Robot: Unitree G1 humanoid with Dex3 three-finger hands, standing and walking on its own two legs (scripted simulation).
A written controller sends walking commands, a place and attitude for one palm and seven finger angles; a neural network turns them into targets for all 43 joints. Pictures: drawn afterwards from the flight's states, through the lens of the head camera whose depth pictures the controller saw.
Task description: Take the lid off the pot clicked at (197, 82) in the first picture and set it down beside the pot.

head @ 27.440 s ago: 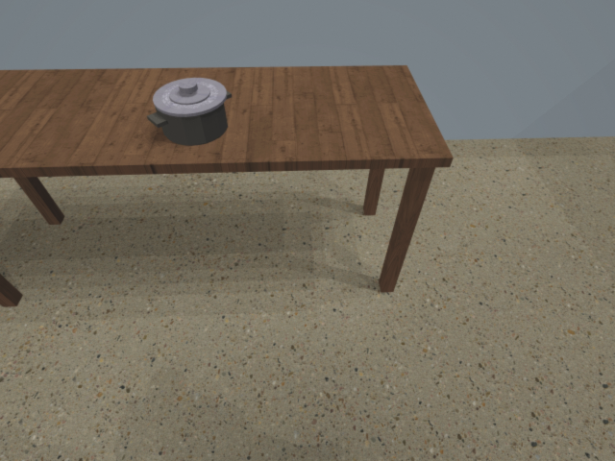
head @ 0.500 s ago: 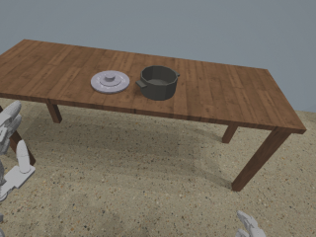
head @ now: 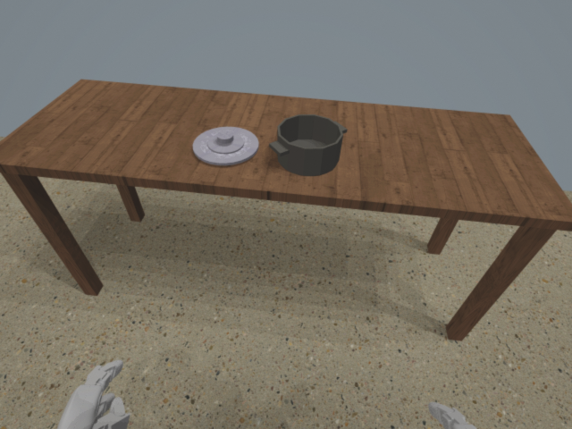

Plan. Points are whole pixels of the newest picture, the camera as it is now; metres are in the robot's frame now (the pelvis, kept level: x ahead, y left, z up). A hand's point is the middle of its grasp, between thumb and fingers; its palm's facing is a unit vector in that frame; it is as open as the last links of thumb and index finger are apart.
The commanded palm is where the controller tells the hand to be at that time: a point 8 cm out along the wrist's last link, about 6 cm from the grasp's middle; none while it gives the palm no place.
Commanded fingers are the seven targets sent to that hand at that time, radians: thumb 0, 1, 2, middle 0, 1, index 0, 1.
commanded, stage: stop stepping back and stand still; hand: left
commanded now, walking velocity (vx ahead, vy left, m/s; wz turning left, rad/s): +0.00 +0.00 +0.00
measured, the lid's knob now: (225, 137) +0.85 +0.20 -0.05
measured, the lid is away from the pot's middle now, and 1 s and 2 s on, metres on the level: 0.23 0.23 0.23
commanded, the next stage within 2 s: let the arm hang, fingers relaxed in 0.10 s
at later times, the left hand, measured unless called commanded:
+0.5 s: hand out of the picture -0.08 +0.14 -0.16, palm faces +0.04 -0.98 -0.18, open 7.4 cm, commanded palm none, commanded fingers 0.00 0.90 0.90 -0.20 -0.30 -0.20 -0.30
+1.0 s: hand out of the picture +0.08 +0.12 -0.17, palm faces +0.02 -0.99 -0.17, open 7.3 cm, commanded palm none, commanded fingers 0.00 0.90 0.90 -0.20 -0.30 -0.20 -0.30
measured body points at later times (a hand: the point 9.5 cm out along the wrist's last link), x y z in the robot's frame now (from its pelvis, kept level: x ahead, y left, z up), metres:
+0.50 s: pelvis +0.03 -0.02 +0.01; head +0.04 -0.01 +0.46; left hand -0.08 +0.19 -0.14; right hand +0.00 -0.22 -0.15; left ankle +0.08 +0.05 -0.73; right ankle +0.00 -0.14 -0.73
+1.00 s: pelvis +0.07 -0.04 +0.01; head +0.10 -0.03 +0.46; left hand +0.08 +0.17 -0.16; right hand +0.05 -0.25 -0.15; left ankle +0.08 +0.05 -0.73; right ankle +0.00 -0.14 -0.73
